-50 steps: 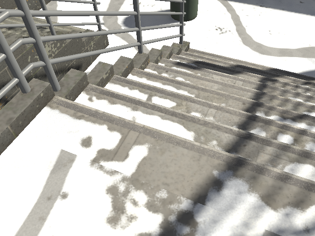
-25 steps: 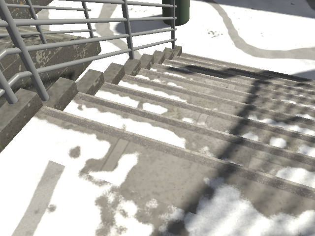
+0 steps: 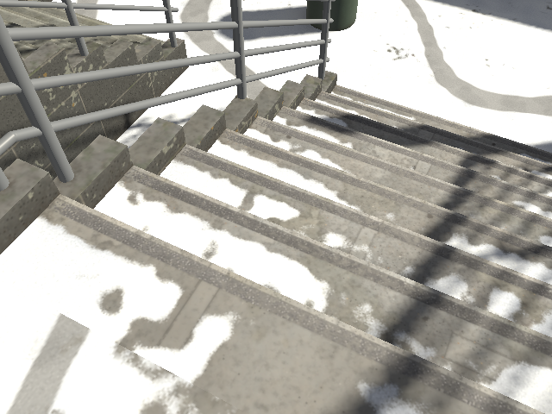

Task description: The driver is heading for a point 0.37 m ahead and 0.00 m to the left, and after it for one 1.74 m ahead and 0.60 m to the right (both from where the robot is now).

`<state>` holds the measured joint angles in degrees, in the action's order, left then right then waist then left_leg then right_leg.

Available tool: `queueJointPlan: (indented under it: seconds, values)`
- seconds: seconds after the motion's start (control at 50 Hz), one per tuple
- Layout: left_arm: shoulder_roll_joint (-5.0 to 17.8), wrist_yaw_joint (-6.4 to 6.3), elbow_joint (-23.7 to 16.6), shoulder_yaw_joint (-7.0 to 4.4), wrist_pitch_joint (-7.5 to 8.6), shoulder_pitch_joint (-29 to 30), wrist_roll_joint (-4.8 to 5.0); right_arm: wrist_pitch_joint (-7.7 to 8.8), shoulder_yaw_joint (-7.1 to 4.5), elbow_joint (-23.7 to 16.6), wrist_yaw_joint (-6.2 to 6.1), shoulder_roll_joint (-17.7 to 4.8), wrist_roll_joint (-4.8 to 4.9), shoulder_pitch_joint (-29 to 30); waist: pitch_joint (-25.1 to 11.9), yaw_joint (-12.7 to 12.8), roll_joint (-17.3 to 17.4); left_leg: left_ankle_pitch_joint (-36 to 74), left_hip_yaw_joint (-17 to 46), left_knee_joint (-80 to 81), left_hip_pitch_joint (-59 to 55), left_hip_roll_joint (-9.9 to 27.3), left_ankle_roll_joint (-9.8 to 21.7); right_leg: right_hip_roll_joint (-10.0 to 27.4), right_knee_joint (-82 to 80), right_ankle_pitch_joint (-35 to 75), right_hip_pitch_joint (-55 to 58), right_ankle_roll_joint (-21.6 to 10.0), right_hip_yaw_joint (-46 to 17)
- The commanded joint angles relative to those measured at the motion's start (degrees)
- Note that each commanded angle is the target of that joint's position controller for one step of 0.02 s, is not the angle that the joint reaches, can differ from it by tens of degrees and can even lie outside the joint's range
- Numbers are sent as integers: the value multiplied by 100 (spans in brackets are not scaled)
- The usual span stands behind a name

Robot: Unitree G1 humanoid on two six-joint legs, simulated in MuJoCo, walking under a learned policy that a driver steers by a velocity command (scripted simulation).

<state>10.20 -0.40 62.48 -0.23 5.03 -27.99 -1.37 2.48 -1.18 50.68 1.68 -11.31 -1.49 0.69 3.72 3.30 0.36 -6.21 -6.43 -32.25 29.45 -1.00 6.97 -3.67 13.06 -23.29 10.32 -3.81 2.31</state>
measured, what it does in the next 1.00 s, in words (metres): walks ahead, turning right: left foot, then right foot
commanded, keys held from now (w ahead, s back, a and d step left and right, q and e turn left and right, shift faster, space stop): w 0.22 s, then no key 0.02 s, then e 0.76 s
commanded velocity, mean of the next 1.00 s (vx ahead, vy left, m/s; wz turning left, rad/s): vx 0.22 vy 0.00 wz -0.32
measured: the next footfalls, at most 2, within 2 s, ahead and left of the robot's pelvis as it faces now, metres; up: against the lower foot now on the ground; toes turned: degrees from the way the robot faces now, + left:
left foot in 0.02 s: +0.18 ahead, +0.07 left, +0.00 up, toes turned +4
right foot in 0.52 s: +0.41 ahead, -0.07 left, +0.00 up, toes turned -8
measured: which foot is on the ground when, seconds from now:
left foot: up 0.00-0.00, down 0.02-0.52, up 0.54-1.00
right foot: down 0.00-0.04, up 0.06-0.50, down 0.52-1.00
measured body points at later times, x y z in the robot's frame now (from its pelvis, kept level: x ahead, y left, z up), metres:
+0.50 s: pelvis +0.25 +0.00 +0.00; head +0.29 -0.01 +0.45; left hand +0.40 +0.21 -0.13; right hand +0.21 -0.23 -0.15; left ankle +0.15 +0.07 -0.72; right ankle +0.38 -0.07 -0.71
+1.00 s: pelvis +0.30 +0.01 +0.01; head +0.32 -0.01 +0.46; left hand +0.47 +0.26 -0.10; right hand +0.36 -0.28 -0.10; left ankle +0.36 +0.16 -0.68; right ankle +0.37 -0.07 -0.72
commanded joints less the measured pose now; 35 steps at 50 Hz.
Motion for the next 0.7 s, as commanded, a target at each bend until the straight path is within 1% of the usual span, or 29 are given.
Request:
queueJointPlan:
  seconds: [0.02, 0.04, 0.06, 0.08, 0.1, 0.12, 0.14, 0.16, 0.18, 0.22, 0.26, 0.3, 0.32, 0.36, 0.38, 0.42, 0.44, 0.46, 0.48, 0.5, 0.52, 0.54, 0.56, 0.58, 0.6, 0.62, 0.64, 0.66, 0.7]
  values:
    - [959, -44, -252, -182, 8, 142, 14, 164, -349, 448, -194, -959, -88, -2396, -1043, -1335, -343, -242, 380, 502, -2960, 98, 411, 1297, 3174, 5911, -1256, -376, -119]
    - [433, -13, -427, -49, 23, -277, 125, 189, -466, 483, -257, -1483, -198, -3020, -1868, -1160, 685, -842, 2514, 634, -4451, 1730, 844, 725, 5169, 2718, -2757, -229, 135]
    - [506, 15, -374, -131, -5, -604, 175, 110, -465, 434, -186, -1437, -70, -2756, -2181, -909, 1116, -990, 4886, 1544, -4864, 2549, 1507, -181, 6641, -708, -4160, -146, -298]
    - [895, -15, -540, -239, -36, 60, 55, 94, -417, 372, -157, -1191, 87, -2124, -1218, -740, 319, -1392, 3992, 1685, -4092, 2202, 1256, 304, 6653, -183, -4658, -244, -658]
    - [842, 21, -705, -240, 8, 505, 52, 130, -328, 285, -135, -863, 106, -1703, -610, -656, 151, -1204, 3228, 1940, -3251, 1994, 1125, 511, 6359, 282, -4663, -250, -614]
    - [753, 37, -765, -242, 5, 729, 47, 174, -255, 321, -123, -629, 84, -1517, -201, -429, -69, -832, 2738, 2174, -2573, 1743, 930, 709, 5964, 542, -4437, -231, -613]
    - [573, 53, -798, -207, -62, 728, -5, 223, -195, 414, -156, -451, 62, -1543, -46, -256, -57, -487, 2347, 2300, -2072, 1531, 741, 827, 5692, 653, -4149, -158, -643]
    - [460, 103, -724, -192, -163, 550, -58, 267, -169, 470, -180, -395, 44, -1620, -33, -141, 46, -283, 2080, 2377, -1857, 1400, 647, 856, 5543, 676, -3926, -68, -568]
    - [414, 134, -727, -191, -232, 501, -66, 319, -170, 536, -186, -416, 57, -1796, -67, -99, 72, -8, 1893, 2416, -1816, 1324, 638, 866, 5449, 727, -3897, -9, -514]
    - [460, 168, -861, -211, -332, 762, -72, 384, -203, 634, -190, -604, 99, -2040, 41, -38, 136, 289, 1582, 2553, -1815, 1223, 633, 954, 5156, 1001, -4230, 100, -383]
    - [517, 158, -1015, -218, -371, 1169, -52, 396, -199, 666, -197, -676, 82, -2192, 210, -69, 97, 1823, 1126, 2469, -1890, 1140, 551, 947, 4698, 1362, -4512, 212, -222]
    - [414, 129, -1117, -173, -346, 1441, 20, 377, -146, 678, -204, -585, 67, -2255, 146, -98, 183, 3314, 490, 2177, -1911, 916, 292, 798, 3961, 1799, -4294, 221, -78]
    - [334, 160, -1165, -139, -334, 1605, 25, 357, -127, 680, -214, -575, 80, -2279, 87, -172, 276, 3589, 209, 2085, -1920, 811, 188, 729, 3500, 2048, -4053, 189, 35]
    - [255, 157, -1284, -86, -329, 1972, 56, 319, -94, 729, -263, -555, 91, -2470, 13, -362, 395, 3877, 23, 1934, -2168, 822, 50, 537, 2892, 2491, -3840, 115, 225]
    - [278, 138, -1322, -81, -332, 2053, 53, 296, -94, 736, -294, -578, 94, -2520, -29, -410, 443, 3952, -31, 1818, -2353, 873, 22, 475, 2703, 2600, -3792, 77, 289]
    - [410, 115, -1375, -100, -318, 2064, -13, 221, -105, 708, -377, -606, 76, -2510, -112, -421, 500, 4211, -88, 1383, -2739, 1013, 0, 366, 2466, 2349, -3727, -27, 345]
    - [462, 84, -1365, -128, -301, 1900, -38, 182, -111, 678, -426, -592, 69, -2472, -186, -348, 544, 4487, -110, 973, -2831, 1084, 1, 269, 2428, 2073, -3594, -99, 426]
    - [529, 68, -1302, -159, -276, 1606, -62, 151, -140, 632, -472, -667, 69, -2394, -310, -241, 596, 4781, -102, 503, -2858, 1138, -4, 147, 2361, 1777, -3318, -189, 453]
    - [609, 55, -1195, -211, -232, 1181, -78, 119, -175, 564, -505, -760, 80, -2290, -493, -65, 560, 4718, -84, -153, -2856, 1159, -18, 45, 2117, 1636, -2935, -299, 418]
    - [688, 35, -1055, -270, -144, 650, -100, 81, -204, 493, -518, -829, 128, -2126, -703, 226, 372, 3943, -213, -1177, -2695, 1013, -126, 38, 1372, 2277, -2358, -414, 307]
    - [1165, -4, -1042, -414, -76, 221, -115, 83, -233, 309, -509, -880, 172, -2125, -1104, 416, -269, 1825, -374, -2929, -1838, 584, -363, 911, 1264, 4882, -1404, -743, -735]
    - [1643, -28, -1209, -535, -185, 483, 1, 59, -167, 84, -482, -353, 246, -2716, -1800, -147, -1415, -2997, -134, -4870, -205, -507, -606, 2562, 1643, 8328, -32, -1808, -2776]
    - [1635, 16, -1305, -565, -283, 522, 274, -32, -201, 63, -452, -631, 84, -2771, -2383, -59, -686, -2746, 830, -5039, 15, -197, -635, 2665, 1247, 7313, -190, -2224, -3061]
    - [1361, -12, -1452, -529, -380, 974, 237, -97, -241, -39, -448, -728, 84, -2313, -1655, -59, -396, -2527, 863, -5169, 338, -30, -676, 2448, 951, 5500, -823, -2190, -2868]
    - [1026, -42, -1493, -424, -466, 1273, 142, -134, -256, -148, -457, -743, 66, -1921, -864, -186, -64, -2273, 866, -4742, 475, 140, -692, 2119, 633, 4392, -1715, -1884, -2539]
    - [882, -66, -1514, -388, -505, 1370, 91, -201, -280, -281, -462, -767, 29, -1677, -579, -281, -4, -2062, 916, -4287, 414, 256, -727, 1804, 461, 3822, -2177, -1614, -2306]
    - [873, -86, -1544, -393, -515, 1396, 72, -307, -274, -310, -457, -697, -19, -1739, -531, -381, -76, -1882, 879, -3997, 181, 267, -768, 1563, 348, 3463, -2524, -1442, -2074]
    - [923, -74, -1566, -409, -506, 1356, 38, -398, -263, -335, -453, -613, -37, -1781, -610, -408, -128, -1728, 837, -3858, 24, 198, -793, 1425, 323, 3377, -2670, -1343, -1978]
    - [1080, -37, -1668, -463, -468, 1368, 19, -491, -249, -434, -445, -531, 1, -1768, -817, -464, -197, -1550, 837, -3633, -44, 130, -851, 1253, 334, 3288, -2705, -1225, -1911]
Keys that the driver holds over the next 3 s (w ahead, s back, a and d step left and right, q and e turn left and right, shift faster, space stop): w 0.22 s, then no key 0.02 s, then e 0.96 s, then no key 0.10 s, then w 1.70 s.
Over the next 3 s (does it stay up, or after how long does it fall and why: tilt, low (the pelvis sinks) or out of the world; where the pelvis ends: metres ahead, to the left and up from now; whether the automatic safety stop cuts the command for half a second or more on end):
stays up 0.82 -0.35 -0.19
